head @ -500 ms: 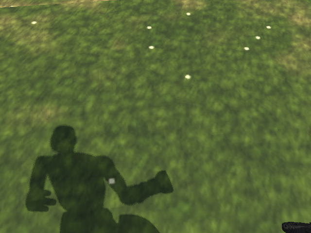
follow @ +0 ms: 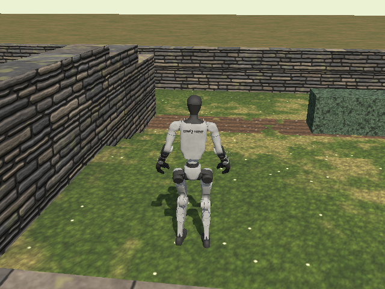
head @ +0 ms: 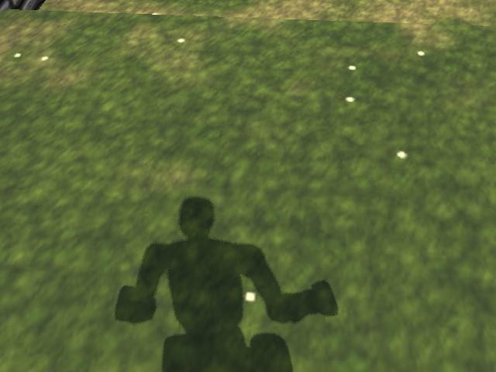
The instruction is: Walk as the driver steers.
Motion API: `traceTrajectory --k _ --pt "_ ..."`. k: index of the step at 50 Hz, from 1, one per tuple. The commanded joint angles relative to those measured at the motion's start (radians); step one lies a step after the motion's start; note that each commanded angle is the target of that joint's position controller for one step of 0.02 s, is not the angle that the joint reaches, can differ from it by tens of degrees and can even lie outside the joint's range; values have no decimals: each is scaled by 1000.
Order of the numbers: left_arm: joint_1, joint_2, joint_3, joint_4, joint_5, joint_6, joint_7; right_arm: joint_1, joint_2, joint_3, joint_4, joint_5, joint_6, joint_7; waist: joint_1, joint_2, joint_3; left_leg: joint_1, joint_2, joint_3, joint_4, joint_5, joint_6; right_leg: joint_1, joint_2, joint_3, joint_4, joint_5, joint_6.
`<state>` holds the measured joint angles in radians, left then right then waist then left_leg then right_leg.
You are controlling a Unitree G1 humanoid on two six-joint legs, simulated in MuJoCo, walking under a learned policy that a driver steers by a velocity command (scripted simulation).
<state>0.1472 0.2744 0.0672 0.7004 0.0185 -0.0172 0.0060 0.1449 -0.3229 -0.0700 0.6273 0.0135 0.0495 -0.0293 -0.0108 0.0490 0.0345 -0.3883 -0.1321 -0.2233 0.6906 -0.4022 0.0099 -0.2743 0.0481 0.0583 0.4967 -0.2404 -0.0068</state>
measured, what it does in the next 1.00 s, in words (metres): walks ahead: left foot, then right foot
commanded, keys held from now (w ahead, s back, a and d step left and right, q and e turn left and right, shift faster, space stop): no key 0.30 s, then w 0.70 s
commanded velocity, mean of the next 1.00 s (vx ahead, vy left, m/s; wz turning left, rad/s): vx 0.24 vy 0.00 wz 0.09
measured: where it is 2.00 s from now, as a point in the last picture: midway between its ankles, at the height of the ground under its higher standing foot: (277, 248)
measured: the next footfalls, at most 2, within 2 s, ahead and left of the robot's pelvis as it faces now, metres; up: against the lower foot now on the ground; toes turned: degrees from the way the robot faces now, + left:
left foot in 0.28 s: +0.01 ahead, +0.15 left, +0.00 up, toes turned -2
right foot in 0.62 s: +0.10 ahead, -0.10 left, +0.00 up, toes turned +2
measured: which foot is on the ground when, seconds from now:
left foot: up 0.00-0.26, down 0.28-0.62, up 0.64-1.00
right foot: down 0.00-0.34, up 0.36-0.60, down 0.62-1.00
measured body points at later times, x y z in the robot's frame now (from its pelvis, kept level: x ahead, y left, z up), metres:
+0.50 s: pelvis +0.02 +0.02 +0.00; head +0.02 +0.02 +0.45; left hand +0.13 +0.30 -0.10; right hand +0.12 -0.24 -0.11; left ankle -0.03 +0.15 -0.73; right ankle +0.00 -0.09 -0.71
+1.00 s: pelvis +0.20 +0.00 +0.00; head +0.23 -0.01 +0.45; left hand +0.15 +0.28 -0.12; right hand +0.45 -0.20 -0.08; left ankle +0.39 +0.16 -0.69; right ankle +0.06 -0.10 -0.73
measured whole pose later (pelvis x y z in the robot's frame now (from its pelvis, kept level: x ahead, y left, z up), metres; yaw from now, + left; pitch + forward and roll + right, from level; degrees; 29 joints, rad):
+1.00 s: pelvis +0.20 +0.00 +0.00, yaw +3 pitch +1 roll +0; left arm 0.45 0.27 0.02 0.85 -0.01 -0.07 0.00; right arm 0.05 -0.26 -0.03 0.64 0.02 -0.08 0.05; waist 0.10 0.04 0.04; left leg -0.63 0.06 0.00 0.58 0.05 0.00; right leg 0.12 0.04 -0.01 0.17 -0.31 -0.04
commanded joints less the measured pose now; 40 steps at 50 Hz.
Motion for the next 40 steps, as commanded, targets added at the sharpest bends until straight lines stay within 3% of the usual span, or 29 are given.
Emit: traceTrajectory --k 1,2,3,4,7,9,11,13,14,15,16,17,19,20,22,25,28,29,30,31,32,33,34,36,37,40 --pt "-28 145 32 -81 9 -16 7 48 -192 -62 -56 -5 -25 -4 -13 -196 -94 -135 35 21 424 -208 -58 114 -406 375 -184 424 -290" --pt "-54 131 27 -81 -5 -16 9 63 -166 -60 -30 -3 -16 -8 -26 -158 -78 -140 39 23 459 -156 -76 114 -341 294 -167 385 -242" --pt "-60 119 22 -75 -21 -16 11 64 -139 -54 -24 -6 -8 -11 -20 -158 -65 -164 40 16 476 -108 -91 133 -313 257 -155 389 -219" --pt "-50 106 13 -65 -24 -14 14 61 -103 -42 -20 -4 -3 -10 -16 -161 -64 -148 38 22 465 -84 -101 135 -287 215 -147 432 -210" --pt "-28 92 6 -45 -15 -3 16 22 -37 -14 -33 0 -6 -4 3 -212 -89 -66 79 101 240 -59 -118 178 -238 134 -130 463 -201" --pt "-13 120 13 -37 -17 8 15 -10 -11 1 -40 -3 -8 2 28 -246 -99 36 112 164 54 -78 -118 171 -235 125 -122 465 -201" --pt "17 149 18 -24 -25 18 13 5 -36 -6 -26 6 -11 5 36 -250 -99 107 105 200 -110 8 -107 172 -244 145 -102 469 -204" --pt "38 134 10 -8 -40 16 11 55 -44 -8 6 -3 -14 8 7 -215 -84 244 103 207 -376 253 -65 121 -224 136 -86 428 -156" --pt "71 121 2 2 -30 2 7 61 -83 -12 0 -13 -15 2 19 -163 -104 346 160 134 -370 375 -33 60 -209 127 -78 350 -97" --pt "90 95 -9 -5 1 -16 -5 75 -155 -25 -6 -23 -12 -8 53 -1 -148 425 266 43 -277 632 17 -2 -145 54 -17 217 -37" --pt "84 52 -21 1 6 -21 -5 56 -101 -12 17 -28 -14 1 57 112 -169 306 280 27 -286 392 88 64 -79 -28 -43 -13 20" --pt "26 82 -18 8 5 -18 -1 42 -62 -4 6 -26 -21 12 18 72 -124 259 251 16 -326 121 101 63 -50 -64 7 -64 48" --pt "-29 85 -11 -7 -23 -13 7 111 -124 -17 31 -22 -32 11 -30 133 -8 210 302 -112 -439 -266 146 -87 -6 -123 154 -188 44" --pt "-47 91 -8 -24 -34 -17 9 135 -138 -20 42 -16 -44 11 -41 170 68 181 350 -199 -487 -332 181 -157 -18 -104 200 -219 27" --pt "-65 104 1 -43 -52 -41 -1 177 -124 -14 60 -10 -69 4 -52 204 115 236 421 -292 -521 -269 227 -296 -69 -34 323 -311 -22" --pt "-62 88 -5 -37 -55 -72 -29 157 -118 -13 56 9 -82 3 -41 117 78 308 402 -220 -514 -137 211 -291 -98 -36 221 -264 -65" --pt "54 79 -4 21 -41 -79 -45 91 -130 -15 42 17 -76 16 31 82 3 144 313 -55 -453 16 172 61 -28 -127 19 11 -51" --pt "124 88 3 52 -39 -74 -44 96 -110 -9 44 11 -76 19 60 64 -19 73 289 -25 -405 21 155 188 -3 -141 1 52 -40" --pt "201 101 10 74 -44 -69 -38 97 -75 3 43 3 -80 23 95 41 -37 -3 262 6 -330 13 126 300 -23 -112 -6 29 -44" --pt "304 156 22 86 -43 -70 -26 67 -6 26 25 -9 -88 29 138 -108 -54 -120 174 104 -58 16 58 406 -179 111 -114 -76 -93" --pt "366 294 51 83 -31 -76 -32 70 5 28 -37 5 -110 21 136 -348 -86 -323 74 181 262 -155 4 466 -419 578 -288 -297 -260" --pt "314 237 35 76 -22 -84 -36 79 -76 4 -31 32 -126 16 109 -260 -25 -418 124 107 426 -182 12 402 -469 695 -344 -478 -319" --pt "254 174 15 61 -25 -89 -32 69 -101 -5 -19 41 -132 21 86 -210 57 -477 175 97 467 -72 33 366 -429 594 -342 -476 -288" --pt "196 142 1 45 -15 -88 -29 61 -80 -5 6 14 -138 30 59 -136 71 -461 224 126 429 90 43 331 -339 397 -340 -233 -225" --pt "191 137 -3 41 -11 -85 -27 56 -71 -6 11 5 -139 37 53 -130 63 -423 241 136 397 146 38 308 -302 316 -348 -115 -201" --pt "224 138 -6 51 -23 -79 -21 34 -37 2 7 -5 -134 49 55 -126 37 -394 235 190 316 252 -2 293 -255 171 -361 175 -198"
